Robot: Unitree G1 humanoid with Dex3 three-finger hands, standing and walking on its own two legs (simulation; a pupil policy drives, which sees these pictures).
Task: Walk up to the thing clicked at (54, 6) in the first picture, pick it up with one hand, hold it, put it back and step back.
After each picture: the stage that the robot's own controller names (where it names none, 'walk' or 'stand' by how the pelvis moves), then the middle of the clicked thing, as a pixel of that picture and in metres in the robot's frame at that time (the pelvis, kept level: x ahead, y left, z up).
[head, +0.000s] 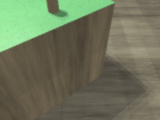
stand; (52, 1) +0.86 +0.19 +0.05
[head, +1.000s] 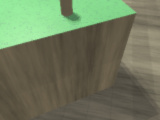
rise first; (66, 3) +0.80 +0.14 +0.06
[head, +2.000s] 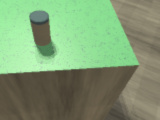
walk; (41, 29) +0.51 +0.19 +0.08
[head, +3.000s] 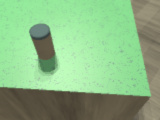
stand; (43, 42) +0.45 +0.17 +0.08
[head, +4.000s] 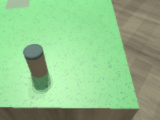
stand; (36, 61) +0.42 +0.19 +0.05
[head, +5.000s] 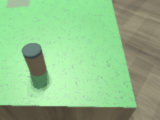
stand; (35, 60) +0.43 +0.20 +0.04
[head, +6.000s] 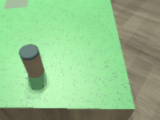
stand; (32, 61) +0.42 +0.20 +0.04
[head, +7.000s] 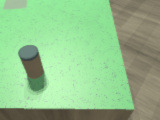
stand; (32, 62) +0.42 +0.20 +0.04
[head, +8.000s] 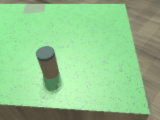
rise first; (48, 63) +0.42 +0.18 +0.05
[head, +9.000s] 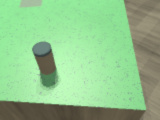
go down; (44, 58) +0.43 +0.18 +0.05
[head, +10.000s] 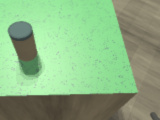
go down; (24, 42) +0.45 +0.17 +0.07
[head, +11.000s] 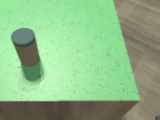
go down; (26, 48) +0.43 +0.17 +0.08
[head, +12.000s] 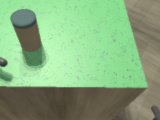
close in; (27, 32) +0.46 +0.17 +0.11
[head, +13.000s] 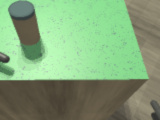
close in; (26, 24) +0.47 +0.16 +0.13
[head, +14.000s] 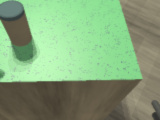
go down; (16, 25) +0.47 +0.18 +0.13
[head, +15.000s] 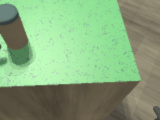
lift; (11, 28) +0.46 +0.19 +0.13
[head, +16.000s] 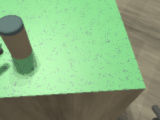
lift; (16, 38) +0.43 +0.18 +0.13
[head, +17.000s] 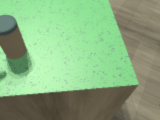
hold; (10, 38) +0.44 +0.19 +0.13
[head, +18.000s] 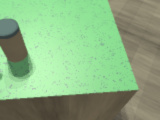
lift; (11, 41) +0.43 +0.19 +0.12
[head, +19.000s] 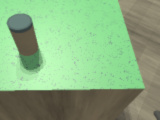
lift; (24, 36) +0.45 +0.17 +0.11
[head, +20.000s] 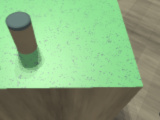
close; (23, 34) +0.46 +0.18 +0.12
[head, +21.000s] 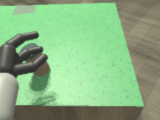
close; (35, 60) +0.42 +0.19 +0.09
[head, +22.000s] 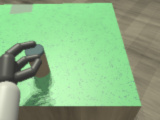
close; (38, 61) +0.43 +0.18 +0.06
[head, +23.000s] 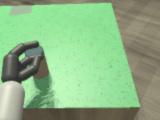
close; (37, 62) +0.43 +0.18 +0.06
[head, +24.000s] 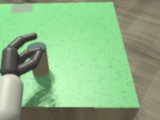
stand; (38, 59) +0.44 +0.18 +0.06
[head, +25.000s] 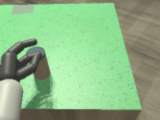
close; (38, 63) +0.42 +0.18 +0.05
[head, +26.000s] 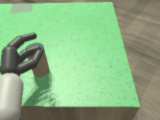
stand; (38, 60) +0.44 +0.18 +0.06
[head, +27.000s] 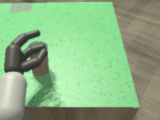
stand; (39, 59) +0.44 +0.18 +0.06
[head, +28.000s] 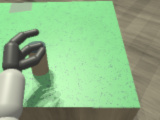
stand; (38, 58) +0.44 +0.18 +0.06
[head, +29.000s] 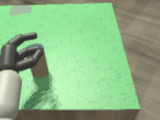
stand; (37, 61) +0.43 +0.18 +0.06
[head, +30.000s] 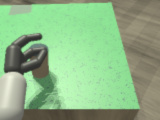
stand; (39, 61) +0.43 +0.18 +0.06
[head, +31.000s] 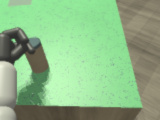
lower; (35, 55) +0.44 +0.18 +0.07
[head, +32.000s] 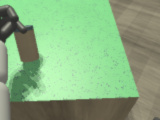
lower; (26, 43) +0.47 +0.19 +0.11
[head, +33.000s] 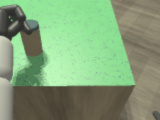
lower; (31, 38) +0.49 +0.18 +0.11
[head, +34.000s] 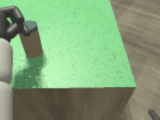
lower; (30, 39) +0.49 +0.17 +0.11
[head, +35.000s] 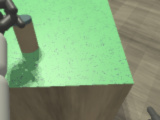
lower; (25, 34) +0.50 +0.18 +0.11
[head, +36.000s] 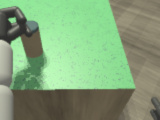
lower; (31, 39) +0.48 +0.17 +0.11
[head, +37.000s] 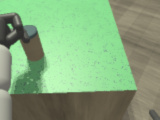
hold; (31, 43) +0.48 +0.17 +0.11
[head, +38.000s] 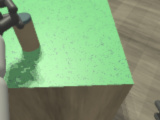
lower; (25, 32) +0.50 +0.17 +0.12
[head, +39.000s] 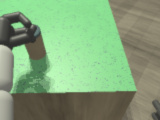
lower; (34, 42) +0.48 +0.16 +0.11
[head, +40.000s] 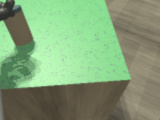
lower; (17, 25) +0.51 +0.18 +0.13
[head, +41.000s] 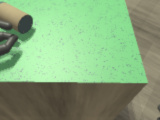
lower; (13, 17) +0.54 +0.23 +0.11
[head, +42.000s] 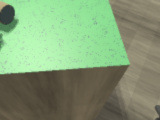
lower; out of the picture +0.58 +0.24 +0.11
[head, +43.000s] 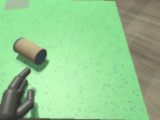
stand; (30, 51) +0.48 +0.22 +0.06
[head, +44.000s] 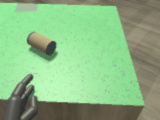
stand; (41, 43) +0.55 +0.21 +0.06
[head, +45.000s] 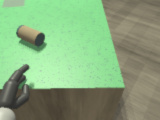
stand; (30, 35) +0.62 +0.23 +0.04
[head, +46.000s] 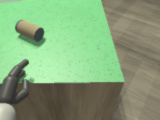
stand; (29, 30) +0.62 +0.24 +0.05
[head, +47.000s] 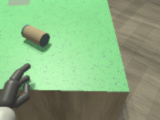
stand; (35, 35) +0.60 +0.23 +0.04
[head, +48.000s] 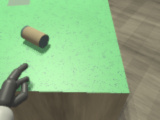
stand; (34, 36) +0.60 +0.23 +0.03
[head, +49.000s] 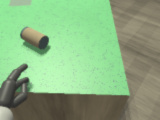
stand; (34, 37) +0.59 +0.24 +0.03
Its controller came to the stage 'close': yes
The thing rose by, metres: 0.01
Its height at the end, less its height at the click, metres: -0.02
